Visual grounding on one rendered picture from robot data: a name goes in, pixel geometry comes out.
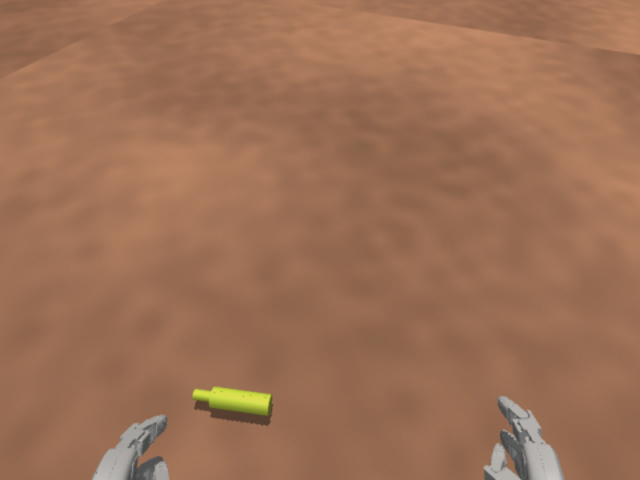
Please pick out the right robot hand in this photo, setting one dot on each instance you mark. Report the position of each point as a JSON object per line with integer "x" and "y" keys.
{"x": 534, "y": 459}

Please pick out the bottle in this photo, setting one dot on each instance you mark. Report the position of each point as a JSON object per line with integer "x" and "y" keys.
{"x": 235, "y": 400}

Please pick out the left robot hand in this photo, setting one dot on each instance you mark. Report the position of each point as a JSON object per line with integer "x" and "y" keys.
{"x": 121, "y": 462}

